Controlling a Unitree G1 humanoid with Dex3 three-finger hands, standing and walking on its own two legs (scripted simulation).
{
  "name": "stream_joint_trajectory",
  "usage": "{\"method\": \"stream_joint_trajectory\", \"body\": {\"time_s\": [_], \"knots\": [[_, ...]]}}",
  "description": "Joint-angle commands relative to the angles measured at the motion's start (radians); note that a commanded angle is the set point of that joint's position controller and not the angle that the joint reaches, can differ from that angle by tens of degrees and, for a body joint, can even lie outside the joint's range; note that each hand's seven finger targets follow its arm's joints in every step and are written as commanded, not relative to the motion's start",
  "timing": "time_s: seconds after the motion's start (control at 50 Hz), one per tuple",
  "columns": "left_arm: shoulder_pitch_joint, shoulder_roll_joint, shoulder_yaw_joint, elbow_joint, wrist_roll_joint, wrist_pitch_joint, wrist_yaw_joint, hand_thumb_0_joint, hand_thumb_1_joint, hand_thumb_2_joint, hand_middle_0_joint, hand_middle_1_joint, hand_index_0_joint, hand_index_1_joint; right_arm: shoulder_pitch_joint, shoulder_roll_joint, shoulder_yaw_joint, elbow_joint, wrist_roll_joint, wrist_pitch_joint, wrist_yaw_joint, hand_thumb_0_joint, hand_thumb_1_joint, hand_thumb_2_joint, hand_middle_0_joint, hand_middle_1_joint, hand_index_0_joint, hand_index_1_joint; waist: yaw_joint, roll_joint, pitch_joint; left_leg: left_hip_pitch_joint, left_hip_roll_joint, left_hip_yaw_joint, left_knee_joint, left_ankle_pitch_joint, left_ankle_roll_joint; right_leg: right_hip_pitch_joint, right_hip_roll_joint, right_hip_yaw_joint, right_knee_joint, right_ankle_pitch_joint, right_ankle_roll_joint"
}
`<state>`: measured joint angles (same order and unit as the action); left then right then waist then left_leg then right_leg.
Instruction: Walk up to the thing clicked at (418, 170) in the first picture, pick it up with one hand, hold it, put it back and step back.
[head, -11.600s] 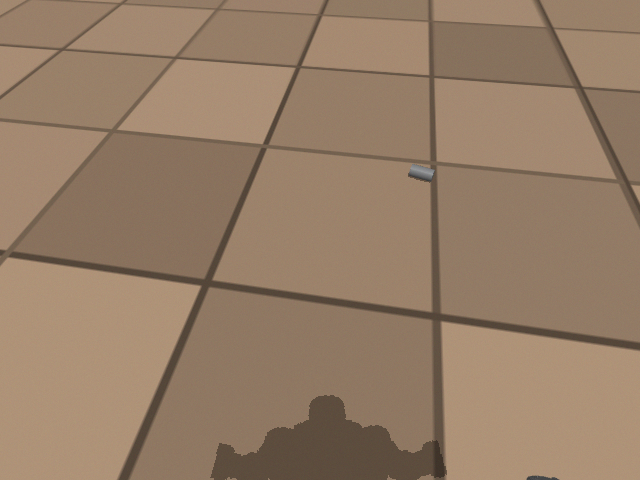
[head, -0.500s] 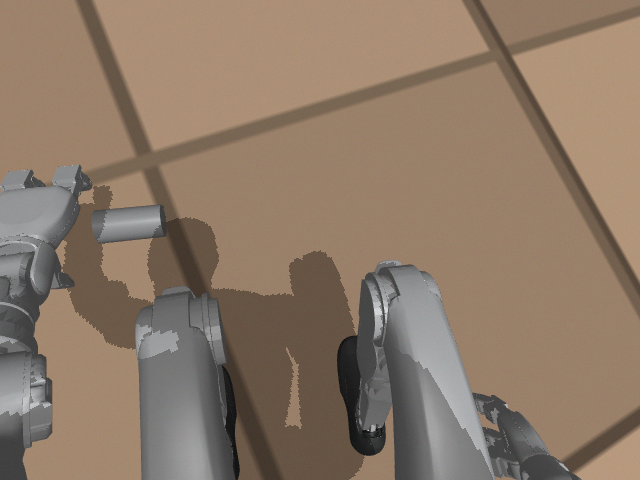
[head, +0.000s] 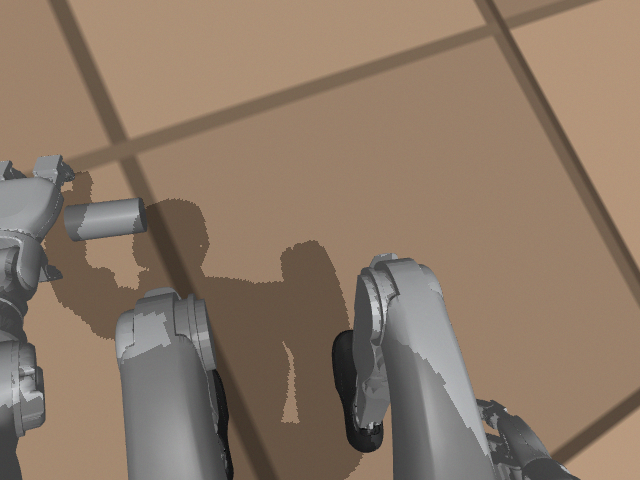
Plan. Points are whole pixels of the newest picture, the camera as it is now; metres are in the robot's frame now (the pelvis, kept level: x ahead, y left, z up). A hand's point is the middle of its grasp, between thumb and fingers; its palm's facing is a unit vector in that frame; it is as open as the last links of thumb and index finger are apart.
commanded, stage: rise first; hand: left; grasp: from above
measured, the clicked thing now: (108, 219) +0.46 +0.27 -0.30
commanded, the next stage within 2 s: approach in 0.22 s
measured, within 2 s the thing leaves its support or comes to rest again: neither
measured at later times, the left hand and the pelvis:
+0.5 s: hand (59, 228) +0.42 +0.30 -0.19, palm faces -0.47 -0.05 -0.88, open 14.1 cm; pelvis +0.00 +0.00 -0.01, yaw +0 degrees
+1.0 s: hand (80, 222) +0.43 +0.27 -0.20, palm faces -0.54 -0.09 -0.84, open 14.2 cm; pelvis +0.00 +0.00 -0.01, yaw -1 degrees
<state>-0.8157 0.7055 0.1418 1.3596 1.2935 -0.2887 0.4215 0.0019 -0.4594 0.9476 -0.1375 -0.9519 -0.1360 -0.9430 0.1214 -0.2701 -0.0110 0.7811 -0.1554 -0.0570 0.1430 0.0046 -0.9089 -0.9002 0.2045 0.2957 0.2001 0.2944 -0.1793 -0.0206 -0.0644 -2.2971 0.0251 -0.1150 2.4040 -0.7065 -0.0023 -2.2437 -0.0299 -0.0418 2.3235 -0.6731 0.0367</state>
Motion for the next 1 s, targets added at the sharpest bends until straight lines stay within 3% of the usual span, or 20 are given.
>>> {"method": "stream_joint_trajectory", "body": {"time_s": [0.0,0.08,0.14,0.28,0.3,0.32,0.46,0.5,0.58,0.62,0.66,0.68,0.7,0.76,0.78,0.82,0.88,0.92,0.94,0.98], "knots": [[-0.263,0.279,0.044,-0.124,-0.02,-0.005,0.047,0.0,-0.506,0.973,-0.09,-0.987,-0.097,-0.979,0.198,-0.236,-0.067,-0.018,-0.003,-0.002,-0.013,0.0,-0.903,-0.901,0.2,0.3,0.2,0.3,0.004,0.235,-0.666,0.49,-0.04,0.094,-0.248,0.197,0.035,0.328,0.04,-0.088,-0.221,0.193,-0.066],[-0.271,0.278,0.038,-0.1,-0.017,-0.004,0.053,0.0,-0.512,0.982,-0.082,-1.002,-0.089,-0.993,0.201,-0.241,-0.062,-0.016,-0.007,-0.004,-0.011,0.0,-0.903,-0.901,0.2,0.3,0.2,0.3,-0.008,0.24,-0.658,0.489,-0.04,0.093,-0.235,0.204,0.036,0.321,0.041,-0.091,-0.217,0.203,-0.064],[-0.269,0.277,0.037,-0.088,-0.018,-0.005,0.056,0.0,-0.521,0.991,-0.085,-0.991,-0.088,-0.987,0.192,-0.245,-0.06,-0.018,-0.004,-0.006,-0.01,0.0,-0.903,-0.901,0.2,0.3,0.2,0.3,0.003,0.253,-0.637,0.495,-0.039,0.086,-0.249,0.174,0.032,0.288,0.041,-0.096,-0.211,0.17,-0.068],[-0.29,0.269,0.022,-0.069,-0.01,-0.007,0.063,0.0,-0.514,0.983,-0.083,-1.003,-0.09,-0.996,0.195,-0.247,-0.053,-0.016,-0.011,-0.012,-0.007,0.0,-0.904,-0.902,0.2,0.3,0.2,0.3,-0.02,0.248,-0.618,0.482,-0.039,0.082,-0.237,0.169,0.033,0.277,0.042,-0.101,-0.204,0.169,-0.065],[-0.296,0.269,0.018,-0.078,-0.007,-0.008,0.064,0.0,-0.594,1.063,-0.089,-0.951,-0.052,-0.989,0.189,-0.245,-0.052,-0.014,-0.008,-0.011,-0.008,0.0,-0.907,-0.903,0.2,0.3,0.2,0.3,-0.014,0.254,-0.633,0.492,-0.04,0.081,-0.238,0.167,0.032,0.272,0.044,-0.1,-0.208,0.167,-0.069],[-0.297,0.266,0.02,-0.068,-0.008,-0.005,0.066,0.0,-0.536,0.997,-0.062,-1.026,-0.066,-1.02,0.19,-0.249,-0.05,-0.015,-0.013,-0.012,-0.007,0.0,-0.899,-0.895,0.2,0.3,0.2,0.3,-0.028,0.266,-0.628,0.49,-0.041,0.082,-0.233,0.17,0.032,0.274,0.043,-0.102,-0.205,0.173,-0.065],[-0.405,0.184,-0.057,-0.073,-0.006,-0.001,0.081,0.0,-0.551,1.007,-0.061,-1.037,-0.064,-1.032,0.211,-0.252,-0.045,0.0,-0.014,-0.024,-0.002,0.0,-0.904,-0.897,0.2,0.3,0.2,0.3,-0.079,0.297,-0.627,0.516,-0.034,0.068,-0.226,0.18,0.025,0.242,0.046,-0.114,-0.196,0.189,-0.065],[-0.469,0.212,-0.046,-0.103,-0.001,0.009,0.098,0.0,-0.55,1.01,-0.063,-1.032,-0.066,-1.027,0.225,-0.259,-0.043,0.002,-0.015,-0.029,-0.003,0.0,-0.904,-0.897,0.2,0.3,0.2,0.3,-0.092,0.318,-0.659,0.536,-0.032,0.069,-0.221,0.196,0.025,0.256,0.045,-0.115,-0.195,0.204,-0.062],[-0.511,0.215,-0.038,-0.012,0.019,0.057,0.13,0.0,-0.563,1.02,-0.062,-1.024,-0.06,-1.025,0.234,-0.26,-0.027,0.0,-0.026,-0.035,-0.001,0.0,-0.905,-0.897,0.2,0.3,0.2,0.3,-0.108,0.338,-0.635,0.525,-0.029,0.072,-0.228,0.184,0.025,0.241,0.043,-0.119,-0.189,0.202,-0.062],[-0.509,0.261,-0.012,0.028,0.028,0.089,0.135,0.0,-0.567,1.025,-0.065,-1.021,-0.061,-1.025,0.233,-0.266,-0.015,-0.01,-0.027,-0.034,-0.001,0.0,-0.905,-0.898,0.2,0.3,0.2,0.3,-0.1,0.334,-0.654,0.524,-0.033,0.076,-0.221,0.198,0.027,0.254,0.043,-0.118,-0.185,0.22,-0.066],[-0.453,0.276,0.008,0.052,0.017,0.12,0.132,0.0,-0.573,1.029,-0.065,-1.016,-0.058,-1.022,0.228,-0.264,-0.008,-0.017,-0.024,-0.031,0.002,0.0,-0.906,-0.898,0.2,0.3,0.2,0.3,-0.069,0.36,-0.662,0.514,-0.037,0.088,-0.237,0.22,0.026,0.289,0.042,-0.11,-0.187,0.239,-0.068],[-0.441,0.28,0.006,0.079,0.016,0.137,0.122,0.0,-0.572,1.029,-0.063,-1.011,-0.056,-1.017,0.223,-0.267,-0.005,-0.024,-0.026,-0.031,0.006,0.0,-0.905,-0.898,0.2,0.3,0.2,0.3,-0.077,0.339,-0.652,0.51,-0.036,0.086,-0.233,0.223,0.027,0.284,0.043,-0.113,-0.185,0.243,-0.068],[-0.437,0.255,-0.015,0.084,0.008,0.147,0.104,0.0,-0.575,1.033,-0.064,-1.014,-0.056,-1.021,0.225,-0.262,0.0,-0.026,-0.022,-0.031,0.008,0.0,-0.905,-0.898,0.2,0.3,0.2,0.3,-0.089,0.315,-0.641,0.482,-0.036,0.092,-0.22,0.221,0.033,0.306,0.047,-0.109,-0.191,0.254,-0.069],[-0.371,0.305,0.013,0.086,-0.034,0.165,0.064,0.0,-0.566,1.018,-0.064,-1.016,-0.061,-1.018,0.222,-0.266,0.006,-0.039,-0.008,-0.022,0.006,0.0,-0.904,-0.897,0.2,0.3,0.2,0.3,-0.053,0.254,-0.655,0.406,-0.041,0.104,-0.216,0.226,0.046,0.393,0.045,-0.092,-0.208,0.265,-0.059],[-0.336,0.284,-0.001,0.112,-0.046,0.166,0.046,0.0,-0.559,1.01,-0.062,-1.028,-0.064,-1.026,0.211,-0.258,0.01,-0.043,-0.01,-0.019,0.008,0.0,-0.904,-0.897,0.2,0.3,0.2,0.3,-0.051,0.238,-0.643,0.378,-0.04,0.105,-0.211,0.22,0.048,0.407,0.05,-0.091,-0.21,0.261,-0.058],[-0.315,0.271,-0.01,0.103,-0.064,0.149,0.01,0.0,-0.55,1.002,-0.062,-1.031,-0.067,-1.025,0.21,-0.261,0.008,-0.051,-0.008,-0.015,0.008,0.0,-0.903,-0.896,0.2,0.3,0.2,0.3,-0.069,0.188,-0.625,0.344,-0.04,0.098,-0.201,0.215,0.053,0.428,0.053,-0.095,-0.208,0.26,-0.053],[-0.285,0.274,-0.005,0.059,-0.085,0.099,-0.029,0.0,-0.543,0.994,-0.065,-1.037,-0.073,-1.028,0.206,-0.258,0.004,-0.056,-0.01,-0.014,0.012,0.0,-0.903,-0.896,0.2,0.3,0.2,0.3,-0.054,0.186,-0.595,0.321,-0.042,0.094,-0.203,0.176,0.051,0.428,0.053,-0.094,-0.21,0.217,-0.054],[-0.3,0.263,-0.004,-0.009,-0.087,0.051,-0.034,0.0,-0.539,0.99,-0.069,-1.029,-0.076,-1.021,0.222,-0.261,-0.001,-0.052,-0.011,-0.013,0.013,0.0,-0.901,-0.895,0.2,0.3,0.2,0.3,-0.061,0.191,-0.598,0.35,-0.043,0.088,-0.2,0.167,0.045,0.416,0.053,-0.1,-0.216,0.2,-0.055],[-0.302,0.309,0.034,-0.049,-0.08,0.026,-0.026,0.0,-0.531,0.984,-0.068,-1.046,-0.08,-1.032,0.236,-0.274,-0.017,-0.047,-0.015,-0.012,0.012,0.0,-0.901,-0.895,0.2,0.3,0.2,0.3,-0.063,0.2,-0.609,0.351,-0.041,0.086,-0.193,0.157,0.043,0.419,0.053,-0.099,-0.217,0.189,-0.056],[-0.348,0.235,-0.015,-0.186,-0.073,-0.024,-0.007,0.0,-0.541,0.993,-0.068,-1.035,-0.075,-1.026,0.233,-0.262,-0.025,-0.049,-0.01,-0.014,0.011,0.0,-0.901,-0.895,0.2,0.3,0.2,0.3,-0.061,0.264,-0.677,0.423,-0.039,0.084,-0.191,0.164,0.031,0.394,0.052,-0.099,-0.217,0.187,-0.064]]}}
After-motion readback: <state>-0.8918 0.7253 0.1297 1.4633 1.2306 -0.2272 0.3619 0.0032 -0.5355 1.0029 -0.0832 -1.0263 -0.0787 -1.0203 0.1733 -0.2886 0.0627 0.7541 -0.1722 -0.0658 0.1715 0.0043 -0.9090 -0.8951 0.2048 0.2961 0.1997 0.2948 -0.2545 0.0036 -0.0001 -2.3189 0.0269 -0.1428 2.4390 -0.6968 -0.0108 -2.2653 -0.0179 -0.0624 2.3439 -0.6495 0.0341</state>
